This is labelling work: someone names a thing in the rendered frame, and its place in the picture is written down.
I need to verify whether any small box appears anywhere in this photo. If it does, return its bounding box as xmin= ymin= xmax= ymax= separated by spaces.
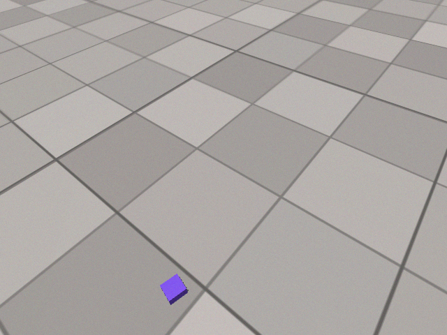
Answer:
xmin=160 ymin=274 xmax=188 ymax=305

